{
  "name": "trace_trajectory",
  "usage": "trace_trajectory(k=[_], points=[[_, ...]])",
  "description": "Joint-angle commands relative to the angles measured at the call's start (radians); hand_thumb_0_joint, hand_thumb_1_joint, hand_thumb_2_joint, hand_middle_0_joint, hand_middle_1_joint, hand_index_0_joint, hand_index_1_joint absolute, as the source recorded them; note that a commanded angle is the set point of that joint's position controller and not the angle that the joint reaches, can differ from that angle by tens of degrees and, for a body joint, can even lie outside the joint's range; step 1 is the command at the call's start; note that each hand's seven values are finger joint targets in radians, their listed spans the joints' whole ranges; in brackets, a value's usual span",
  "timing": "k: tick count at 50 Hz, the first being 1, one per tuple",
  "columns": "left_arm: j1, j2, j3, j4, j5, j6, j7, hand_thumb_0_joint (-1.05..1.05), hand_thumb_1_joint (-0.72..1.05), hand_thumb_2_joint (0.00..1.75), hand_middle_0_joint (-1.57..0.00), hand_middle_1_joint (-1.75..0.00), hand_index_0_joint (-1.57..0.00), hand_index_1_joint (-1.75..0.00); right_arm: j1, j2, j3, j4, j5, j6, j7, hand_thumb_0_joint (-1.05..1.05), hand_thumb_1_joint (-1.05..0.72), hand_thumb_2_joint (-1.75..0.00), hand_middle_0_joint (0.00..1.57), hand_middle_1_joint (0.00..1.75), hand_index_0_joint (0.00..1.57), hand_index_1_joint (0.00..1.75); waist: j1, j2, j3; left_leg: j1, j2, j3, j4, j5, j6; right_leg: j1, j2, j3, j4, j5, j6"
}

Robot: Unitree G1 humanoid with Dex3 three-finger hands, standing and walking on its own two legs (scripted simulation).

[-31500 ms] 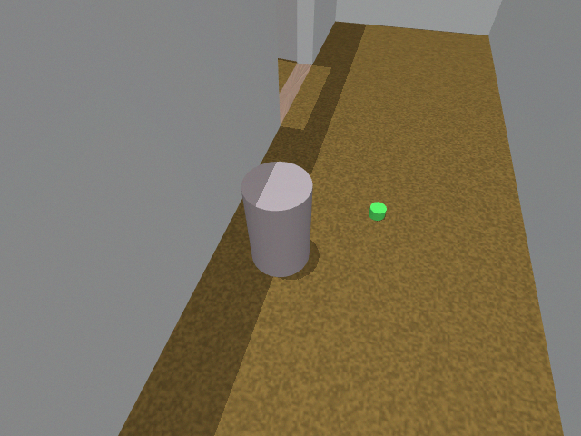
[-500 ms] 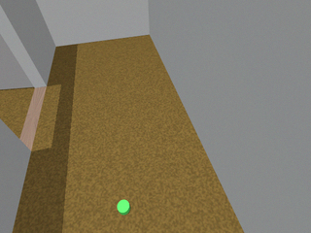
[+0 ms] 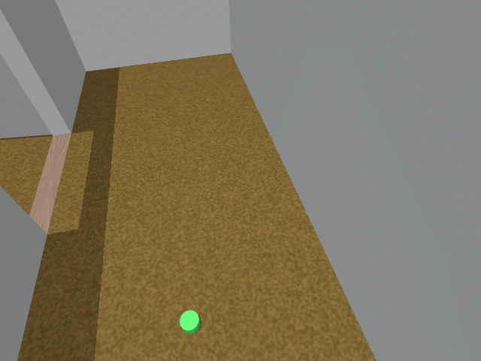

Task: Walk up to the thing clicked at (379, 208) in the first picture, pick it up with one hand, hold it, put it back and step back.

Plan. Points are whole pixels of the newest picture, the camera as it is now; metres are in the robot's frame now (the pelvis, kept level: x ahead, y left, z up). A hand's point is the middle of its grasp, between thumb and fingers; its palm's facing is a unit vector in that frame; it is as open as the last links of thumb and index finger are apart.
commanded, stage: stand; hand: left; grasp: from above
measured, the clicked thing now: (190, 322) +0.40 +0.24 -0.76
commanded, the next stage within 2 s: step back in 0.22 s
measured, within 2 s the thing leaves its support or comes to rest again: neither
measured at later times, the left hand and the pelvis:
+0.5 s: hand out of the picture +0.08 +0.30 -0.18, palm faces +0.00 -0.93 -0.37, open 7.4 cm; pelvis -0.04 +0.03 -0.02, yaw +1 degrees
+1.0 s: hand out of the picture -0.03 +0.30 -0.17, palm faces -0.07 -0.91 -0.40, open 7.4 cm; pelvis -0.14 +0.04 -0.03, yaw -5 degrees
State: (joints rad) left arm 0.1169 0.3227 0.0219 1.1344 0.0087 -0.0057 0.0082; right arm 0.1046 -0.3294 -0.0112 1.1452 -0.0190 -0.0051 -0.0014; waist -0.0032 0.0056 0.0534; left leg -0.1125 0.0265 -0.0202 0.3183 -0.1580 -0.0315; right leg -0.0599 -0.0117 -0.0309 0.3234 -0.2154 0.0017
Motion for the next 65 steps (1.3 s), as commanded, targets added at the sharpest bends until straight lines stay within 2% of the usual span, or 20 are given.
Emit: trace_trajectory(k=[1, 10, 11, 13, 19, 22, 24, 25, 26, 27, 31, 40, 45, 48, 49, 50, 51, 54, 61, 65], points=[[-0.031, 0.216, 0.037, -0.063, 0.004, -0.026, 0.01, 0.0, 0.9, 0.9, -0.2, -0.3, -0.2, -0.3, -0.035, -0.2, -0.031, -0.058, 0.007, -0.025, -0.016, 0.0, -0.9, -0.9, 0.2, 0.3, 0.2, 0.3, 0.002, -0.014, -0.072, 0.043, 0.101, -0.077, -0.024, 0.19, 0.043, -0.025, -0.119, 0.083, -0.055, 0.173, -0.014], [-0.028, 0.225, 0.034, -0.069, 0.004, -0.027, 0.01, 0.0, 0.9, 0.9, -0.2, -0.3, -0.2, -0.3, -0.028, -0.196, -0.03, -0.059, 0.006, -0.021, -0.014, 0.0, -0.9, -0.9, 0.2, 0.3, 0.2, 0.3, -0.001, -0.019, -0.078, 0.032, 0.098, -0.073, -0.025, 0.172, 0.041, -0.014, -0.122, 0.085, -0.059, 0.182, -0.017], [-0.025, 0.299, 0.089, -0.076, -0.015, -0.016, 0.013, 0.0, 0.9, 0.9, -0.2, -0.3, -0.2, -0.3, -0.064, -0.257, -0.046, -0.086, 0.009, -0.002, -0.008, 0.0, -0.9, -0.9, 0.2, 0.3, 0.2, 0.3, 0.002, -0.019, 0.051, -0.084, 0.068, -0.07, 0.097, 0.291, 0.068, -0.079, -0.114, 0.095, 0.016, 0.338, -0.026], [0.003, 0.294, 0.097, -0.112, -0.017, -0.011, 0.019, 0.0, 0.9, 0.9, -0.2, -0.3, -0.2, -0.3, -0.039, -0.226, -0.047, -0.118, 0.022, 0.007, -0.008, 0.0, -0.9, -0.9, 0.2, 0.3, 0.2, 0.3, -0.004, -0.044, -0.032, -0.079, 0.035, -0.025, 0.217, 0.3, 0.072, -0.047, -0.151, 0.111, 0.051, 0.476, -0.078], [-0.108, 0.309, 0.113, -0.245, 0.017, 0.008, 0.021, 0.0, 0.9, 0.9, -0.2, -0.3, -0.2, -0.3, 0.043, -0.222, -0.075, -0.194, 0.018, 0.05, 0.0, 0.0, -0.9, -0.9, 0.2, 0.3, 0.2, 0.3, -0.023, -0.166, -0.039, -0.189, -0.058, -0.065, 0.622, -0.386, 0.086, -0.2, -0.343, 0.228, 0.074, 0.461, -0.265], [-0.142, 0.299, 0.104, -0.28, 0.02, 0.013, 0.025, 0.0, 0.9, 0.9, -0.2, -0.3, -0.2, -0.3, 0.1, -0.226, -0.078, -0.206, 0.019, 0.039, -0.001, 0.0, -0.9, -0.9, 0.2, 0.3, 0.2, 0.3, -0.04, -0.181, -0.073, -0.209, -0.017, -0.042, 0.409, -0.24, 0.08, -0.115, -0.276, 0.179, 0.178, 0.421, -0.185], [-0.124, 0.277, 0.092, -0.298, 0.004, 0.031, 0.02, 0.0, 0.9, 0.9, -0.2, -0.3, -0.2, -0.3, 0.119, -0.231, -0.086, -0.202, -0.002, 0.022, -0.002, 0.0, -0.9, -0.9, 0.2, 0.3, 0.2, 0.3, -0.041, -0.061, -0.086, -0.124, -0.008, -0.016, 0.128, 0.151, 0.073, -0.121, -0.176, 0.099, 0.334, 0.318, -0.107], [-0.082, 0.219, 0.084, -0.309, -0.009, 0.041, 0.018, 0.0, 0.9, 0.9, -0.2, -0.3, -0.2, -0.3, 0.099, -0.285, -0.102, -0.225, -0.023, 0.014, -0.006, 0.0, -0.9, -0.9, 0.2, 0.3, 0.2, 0.3, -0.013, 0.094, -0.088, -0.067, 0.131, -0.207, 0.061, 0.416, 0.103, -0.21, -0.049, 0.053, 0.474, 0.125, -0.053], [-0.054, 0.189, 0.078, -0.31, -0.015, 0.049, 0.023, 0.0, 0.9, 0.9, -0.2, -0.3, -0.2, -0.3, 0.078, -0.358, -0.115, -0.242, -0.024, 0.007, -0.005, 0.0, -0.9, -0.9, 0.2, 0.3, 0.2, 0.3, 0.001, 0.221, -0.082, 0.016, 0.26, -0.396, 0.052, 0.618, 0.186, -0.388, 0.109, 0.094, 0.603, -0.386, -0.036], [-0.046, 0.224, 0.088, -0.302, -0.005, 0.053, 0.036, 0.0, 0.9, 0.9, -0.2, -0.3, -0.2, -0.3, 0.091, -0.399, -0.125, -0.255, -0.009, 0.007, -0.007, 0.0, -0.9, -0.9, 0.2, 0.3, 0.2, 0.3, -0.038, 0.206, -0.134, -0.017, 0.32, -0.454, 0.071, 0.613, 0.262, -0.355, 0.12, 0.211, 0.731, -0.485, -0.033], [0.014, 0.24, 0.089, -0.286, -0.016, 0.058, 0.037, 0.0, 0.9, 0.9, -0.2, -0.3, -0.2, -0.3, 0.0, -0.279, -0.099, -0.301, -0.004, 0.005, -0.035, 0.0, -0.9, -0.9, 0.2, 0.3, 0.2, 0.3, 0.023, 0.138, -0.151, 0.08, 0.198, -0.22, 0.149, 0.566, 0.199, -0.444, 0.093, 0.237, 0.89, -0.298, -0.027], [0.019, 0.239, 0.106, -0.334, 0.001, 0.047, 0.024, 0.0, 0.9, 0.9, -0.2, -0.3, -0.2, -0.3, 0.071, -0.292, -0.107, -0.34, -0.004, 0.009, -0.038, 0.0, -0.9, -0.9, 0.2, 0.3, 0.2, 0.3, -0.046, 0.11, -0.11, 0.106, 0.266, -0.246, 0.147, 0.454, 0.294, -0.402, 0.06, 0.165, 0.67, -0.315, 0.021], [0.104, 0.234, 0.117, -0.319, 0.005, 0.041, 0.003, 0.0, 0.9, 0.9, -0.2, -0.3, -0.2, -0.3, 0.008, -0.311, -0.106, -0.366, -0.004, 0.013, -0.029, 0.0, -0.9, -0.9, 0.2, 0.3, 0.2, 0.3, -0.014, 0.14, -0.146, -0.025, 0.253, -0.23, 0.128, 0.206, 0.256, -0.263, 0.016, 0.083, 0.465, -0.266, -0.007], [0.216, 0.226, 0.124, -0.273, 0.016, 0.031, -0.003, 0.0, 0.9, 0.9, -0.2, -0.3, -0.2, -0.3, -0.036, -0.301, -0.098, -0.366, 0.007, 0.028, -0.023, 0.0, -0.9, -0.9, 0.2, 0.3, 0.2, 0.3, 0.039, 0.124, -0.141, -0.21, 0.179, -0.162, 0.192, 0.012, 0.16, -0.059, 0.009, 0.056, 0.148, -0.052, -0.051], [0.194, 0.281, 0.137, -0.288, 0.033, 0.024, -0.003, 0.0, 0.9, 0.9, -0.2, -0.3, -0.2, -0.3, -0.014, -0.26, -0.087, -0.366, 0.014, 0.03, -0.02, 0.0, -0.9, -0.9, 0.2, 0.3, 0.2, 0.3, 0.023, -0.029, -0.093, -0.362, 0.086, -0.112, 0.301, -0.124, 0.091, -0.046, -0.1, 0.262, 0.069, -0.132, -0.098], [0.139, 0.38, 0.158, -0.326, 0.023, 0.023, -0.006, 0.0, 0.9, 0.9, -0.2, -0.3, -0.2, -0.3, -0.035, -0.218, -0.079, -0.382, 0.017, 0.03, -0.023, 0.0, -0.9, -0.9, 0.2, 0.3, 0.2, 0.3, 0.04, -0.268, -0.016, -0.449, -0.112, -0.018, 0.537, -0.37, 0.034, -0.191, -0.314, 0.539, -0.064, -0.173, -0.225], [0.059, 0.416, 0.161, -0.374, 0.034, 0.019, -0.001, 0.0, 0.9, 0.9, -0.2, -0.3, -0.2, -0.3, -0.04, -0.254, -0.095, -0.364, 0.011, 0.038, -0.029, 0.0, -0.9, -0.9, 0.2, 0.3, 0.2, 0.3, 0.051, -0.258, 0.036, -0.364, -0.117, -0.109, 0.772, -0.452, 0.019, -0.388, -0.424, 0.63, -0.092, -0.124, -0.331], [-0.099, 0.294, 0.13, -0.404, 0.026, 0.012, 0.016, 0.0, 0.9, 0.9, -0.2, -0.3, -0.2, -0.3, 0.093, -0.244, -0.09, -0.314, 0.023, 0.036, -0.024, 0.0, -0.9, -0.9, 0.2, 0.3, 0.2, 0.3, -0.059, -0.117, 0.043, -0.346, -0.16, -0.162, 0.901, -0.277, 0.031, -0.336, -0.212, 0.258, 0.013, 0.145, -0.184], [0.069, 0.276, 0.123, -0.417, 0.03, 0.017, 0.03, 0.0, 0.9, 0.9, -0.2, -0.3, -0.2, -0.3, 0.059, -0.239, -0.076, -0.349, 0.01, 0.025, -0.029, 0.0, -0.9, -0.9, 0.2, 0.3, 0.2, 0.3, 0.062, -0.162, -0.076, -0.401, -0.093, -0.084, 0.629, -0.392, 0.0, 0.04, -0.266, 0.257, 0.141, 0.379, -0.234], [0.031, 0.295, 0.119, -0.436, 0.016, 0.03, 0.025, 0.0, 0.9, 0.9, -0.2, -0.3, -0.2, -0.3, 0.147, -0.227, -0.082, -0.317, 0.005, 0.02, -0.021, 0.0, -0.9, -0.9, 0.2, 0.3, 0.2, 0.3, 0.026, -0.194, -0.134, -0.226, -0.055, 0.003, 0.315, -0.292, 0.03, 0.007, -0.243, 0.213, 0.222, 0.423, -0.197]])
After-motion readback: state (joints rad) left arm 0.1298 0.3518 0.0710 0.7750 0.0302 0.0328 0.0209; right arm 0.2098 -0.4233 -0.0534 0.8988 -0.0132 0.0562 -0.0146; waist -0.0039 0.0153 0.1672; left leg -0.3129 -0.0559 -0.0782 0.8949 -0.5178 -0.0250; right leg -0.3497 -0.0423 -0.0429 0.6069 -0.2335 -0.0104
